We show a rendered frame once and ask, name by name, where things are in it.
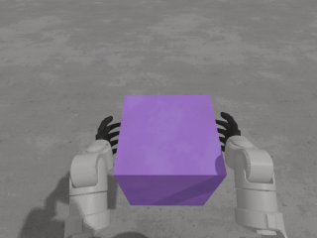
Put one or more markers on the carton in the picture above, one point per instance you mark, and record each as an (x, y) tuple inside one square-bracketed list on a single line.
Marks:
[(169, 152)]

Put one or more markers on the robot right forearm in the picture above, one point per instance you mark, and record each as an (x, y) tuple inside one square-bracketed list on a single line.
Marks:
[(256, 208)]

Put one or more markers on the left robot hand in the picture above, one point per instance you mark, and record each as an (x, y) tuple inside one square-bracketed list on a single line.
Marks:
[(103, 132)]

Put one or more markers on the robot left forearm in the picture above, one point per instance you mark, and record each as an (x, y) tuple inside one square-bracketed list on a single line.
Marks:
[(88, 185)]

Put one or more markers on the right robot hand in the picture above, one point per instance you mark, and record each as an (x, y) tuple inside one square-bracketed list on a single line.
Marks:
[(231, 128)]

